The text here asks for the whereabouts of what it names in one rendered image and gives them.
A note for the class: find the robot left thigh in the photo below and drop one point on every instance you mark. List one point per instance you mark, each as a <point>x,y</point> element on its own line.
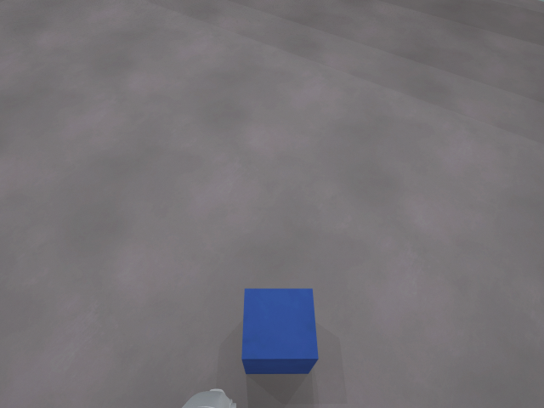
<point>210,399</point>

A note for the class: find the carton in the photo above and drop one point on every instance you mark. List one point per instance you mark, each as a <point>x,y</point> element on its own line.
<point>279,333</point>

